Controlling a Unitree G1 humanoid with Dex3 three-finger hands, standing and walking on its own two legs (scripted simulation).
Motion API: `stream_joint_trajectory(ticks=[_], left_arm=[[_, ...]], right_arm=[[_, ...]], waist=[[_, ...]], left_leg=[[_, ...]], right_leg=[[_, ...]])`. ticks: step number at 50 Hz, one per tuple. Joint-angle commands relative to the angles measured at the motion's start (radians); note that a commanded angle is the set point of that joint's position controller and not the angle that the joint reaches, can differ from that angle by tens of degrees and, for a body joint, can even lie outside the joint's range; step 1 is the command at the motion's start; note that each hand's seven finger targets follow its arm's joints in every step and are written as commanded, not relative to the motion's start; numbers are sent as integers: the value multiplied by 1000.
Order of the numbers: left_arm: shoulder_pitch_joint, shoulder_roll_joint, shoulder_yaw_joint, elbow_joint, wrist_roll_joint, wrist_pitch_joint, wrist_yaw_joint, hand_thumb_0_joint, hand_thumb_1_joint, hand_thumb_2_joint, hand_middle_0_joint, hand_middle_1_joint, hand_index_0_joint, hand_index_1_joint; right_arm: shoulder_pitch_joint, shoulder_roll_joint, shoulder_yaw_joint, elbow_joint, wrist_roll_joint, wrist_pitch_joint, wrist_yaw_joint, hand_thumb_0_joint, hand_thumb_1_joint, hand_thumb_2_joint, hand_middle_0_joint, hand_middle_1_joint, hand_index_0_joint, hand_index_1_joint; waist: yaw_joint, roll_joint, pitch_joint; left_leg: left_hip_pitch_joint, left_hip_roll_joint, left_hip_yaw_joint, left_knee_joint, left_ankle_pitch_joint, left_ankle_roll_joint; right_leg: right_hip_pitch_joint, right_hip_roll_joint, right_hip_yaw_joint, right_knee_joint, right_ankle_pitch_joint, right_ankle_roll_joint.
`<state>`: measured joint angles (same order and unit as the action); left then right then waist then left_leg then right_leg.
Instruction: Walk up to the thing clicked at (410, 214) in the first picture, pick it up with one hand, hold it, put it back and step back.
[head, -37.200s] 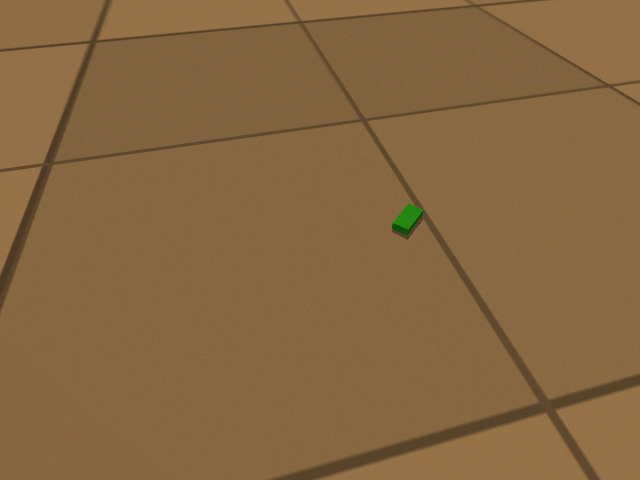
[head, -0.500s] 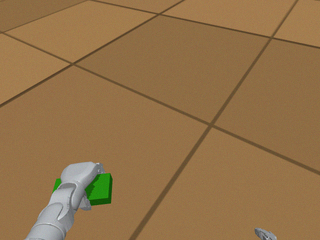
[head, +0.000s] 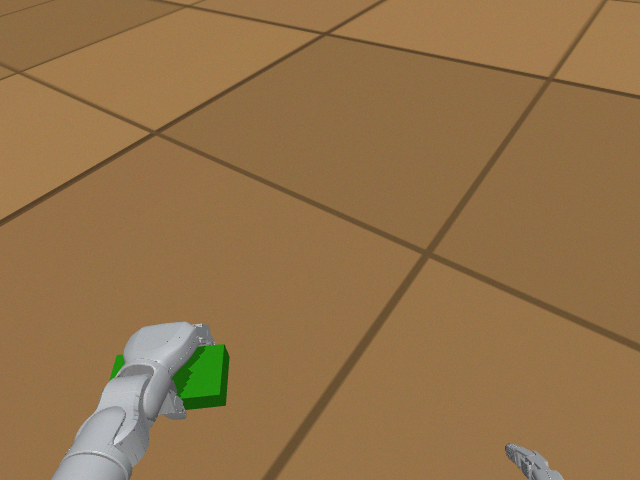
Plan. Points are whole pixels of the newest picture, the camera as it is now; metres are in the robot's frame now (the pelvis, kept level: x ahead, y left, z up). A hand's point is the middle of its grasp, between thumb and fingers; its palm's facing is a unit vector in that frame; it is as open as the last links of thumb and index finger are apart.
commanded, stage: hold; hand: left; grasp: from above
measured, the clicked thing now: (170, 379) +0.30 +0.24 -0.06
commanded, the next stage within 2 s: crouch in 0.84 s
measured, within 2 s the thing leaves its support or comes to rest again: neither
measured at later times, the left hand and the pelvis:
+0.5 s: hand (173, 377) +0.29 +0.22 -0.03, palm faces -0.45 -0.07 -0.89, open 10.3 cm; pelvis +0.00 +0.00 +0.01, yaw +0 degrees
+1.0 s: hand (175, 382) +0.29 +0.22 -0.03, palm faces -0.47 -0.07 -0.88, open 10.3 cm; pelvis +0.00 +0.00 +0.01, yaw +0 degrees
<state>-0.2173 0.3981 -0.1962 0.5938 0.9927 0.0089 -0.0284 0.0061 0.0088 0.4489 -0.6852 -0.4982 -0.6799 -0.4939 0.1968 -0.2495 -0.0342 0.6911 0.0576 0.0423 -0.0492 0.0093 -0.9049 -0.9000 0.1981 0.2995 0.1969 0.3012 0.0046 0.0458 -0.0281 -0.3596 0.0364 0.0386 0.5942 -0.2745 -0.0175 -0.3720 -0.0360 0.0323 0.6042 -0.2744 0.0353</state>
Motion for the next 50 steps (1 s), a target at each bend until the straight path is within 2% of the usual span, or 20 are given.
stream_joint_trajectory(ticks=[1,5,8,9,13,15,17,20,23,29,34,36,38,39,40,43,46,47,48,50], left_arm=[[-313,214,101,-207,1,-3,21,0,648,725,-981,-683,-1005,-659],[-328,222,110,-233,-12,-7,4,0,683,725,-1007,-685,-1033,-659],[-335,223,112,-223,-12,-10,6,0,668,725,-1013,-657,-1032,-639],[-319,235,129,-218,-7,-11,8,0,657,713,-998,-655,-1019,-635],[-320,217,106,-226,-9,-14,1,0,639,716,-979,-683,-1004,-659],[-309,228,119,-233,-9,-17,-1,0,639,732,-987,-675,-1007,-656],[-321,207,100,-225,-10,-16,-4,0,626,725,-972,-669,-992,-649],[-317,224,114,-205,-6,-17,-2,0,619,719,-973,-664,-992,-646],[-311,203,95,-226,-11,-21,-2,0,636,739,-993,-665,-1009,-650],[-328,237,131,-214,1,-23,20,0,648,733,-1012,-640,-1024,-629],[-366,229,117,-205,3,-26,22,0,651,746,-994,-685,-1015,-666],[-340,231,124,-218,0,-22,19,0,646,746,-1004,-657,-1019,-643],[-311,212,108,-197,-8,-20,12,0,668,755,-1012,-683,-1031,-665],[-293,183,83,-196,-14,-20,6,0,680,755,-1027,-665,-1042,-650],[-283,198,102,-181,-13,-20,8,0,670,765,-1026,-659,-1037,-649],[-278,209,104,-188,-7,-27,1,0,655,732,-1006,-639,-1020,-625],[-298,219,109,-184,-3,-35,8,0,670,755,-1034,-633,-1041,-627],[-300,226,119,-200,-4,-39,12,0,722,675,-1019,-706,-1067,-658],[-336,217,110,-228,-3,-44,18,0,642,661,-939,-692,-987,-649],[-320,206,111,-179,3,-48,38,0,644,725,-988,-654,-1006,-638]], right_arm=[[-86,-125,-39,-140,6,-39,-13,0,-897,-899,200,300,200,300],[-87,-122,-37,-140,6,-38,-16,0,-899,-899,200,300,200,300],[-94,-121,-32,-143,9,-39,-19,0,-900,-900,200,300,200,300],[-92,-124,-34,-143,8,-38,-19,0,-897,-899,200,300,200,300],[-99,-124,-33,-149,10,-38,-20,0,-901,-900,199,300,199,300],[-108,-123,-34,-153,10,-37,-19,0,-900,-900,200,300,200,300],[-101,-120,-33,-151,8,-36,-19,0,-898,-899,200,300,200,300],[-97,-121,-34,-149,9,-35,-20,0,-902,-901,199,300,199,300],[-101,-121,-35,-152,9,-34,-20,0,-902,-902,199,300,199,300],[-105,-120,-33,-146,8,-24,-23,0,-900,-900,199,300,199,300],[-101,-121,-34,-138,7,-22,-23,0,-902,-901,199,300,199,300],[-103,-120,-39,-142,7,-21,-22,0,-903,-901,199,300,199,300],[-106,-119,-36,-145,8,-20,-22,0,-902,-901,199,300,199,300],[-110,-117,-36,-149,10,-20,-22,0,-902,-901,199,300,199,300],[-105,-120,-37,-146,9,-19,-22,0,-901,-901,199,300,199,300],[-104,-122,-38,-155,11,-15,-23,0,-898,-899,200,300,199,300],[-106,-118,-34,-156,11,-13,-24,0,-902,-901,199,300,199,300],[-107,-119,-35,-156,11,-12,-24,0,-922,-913,200,301,200,301],[-99,-118,-35,-154,10,-13,-25,0,-880,-896,201,301,201,301],[-90,-120,-35,-145,8,-13,-25,0,-887,-898,200,300,201,300]], waist=[[1,-24,-233],[1,-30,-257],[0,-26,-229],[4,-18,-228],[2,-21,-210],[12,-5,-213],[0,-28,-213],[6,-25,-225],[2,-29,-235],[3,-28,-217],[-3,-23,-224],[11,-11,-242],[7,-40,-228],[2,-44,-213],[2,-49,-202],[7,-31,-191],[3,-27,-193],[5,-21,-202],[-2,-15,-225],[-12,-36,-203]], left_leg=[[129,-48,-2,-98,143,21],[153,-50,2,-96,179,27],[153,-48,1,-110,161,24],[154,-48,3,-112,157,24],[162,-42,-6,-127,163,21],[170,-44,-4,-134,165,18],[172,-43,-4,-127,176,23],[177,-49,2,-125,199,24],[195,-49,1,-125,213,25],[188,-48,5,-134,183,26],[196,-47,2,-136,188,25],[205,-50,5,-137,203,25],[200,-50,4,-138,209,27],[197,-49,5,-139,196,27],[186,-48,3,-142,185,28],[179,-46,3,-153,165,25],[182,-48,1,-152,168,25],[187,-51,3,-148,170,25],[199,-49,3,-146,179,25],[189,-44,-2,-144,174,24]], right_leg=[[63,59,-28,-115,109,-37],[89,56,-27,-122,150,-31],[79,58,-28,-131,127,-34],[80,59,-28,-132,125,-35],[82,62,-34,-136,123,-40],[89,62,-35,-140,119,-42],[90,62,-33,-141,135,-37],[100,57,-29,-144,162,-35],[107,56,-31,-147,175,-35],[104,55,-30,-161,145,-34],[101,57,-29,-158,150,-36],[121,53,-29,-164,165,-36],[122,53,-31,-167,173,-33],[117,53,-31,-170,160,-33],[114,54,-32,-173,149,-34],[105,56,-34,-172,127,-41],[102,55,-32,-170,130,-40],[105,52,-29,-172,131,-39],[103,55,-28,-165,142,-39],[89,59,-34,-162,135,-40]])
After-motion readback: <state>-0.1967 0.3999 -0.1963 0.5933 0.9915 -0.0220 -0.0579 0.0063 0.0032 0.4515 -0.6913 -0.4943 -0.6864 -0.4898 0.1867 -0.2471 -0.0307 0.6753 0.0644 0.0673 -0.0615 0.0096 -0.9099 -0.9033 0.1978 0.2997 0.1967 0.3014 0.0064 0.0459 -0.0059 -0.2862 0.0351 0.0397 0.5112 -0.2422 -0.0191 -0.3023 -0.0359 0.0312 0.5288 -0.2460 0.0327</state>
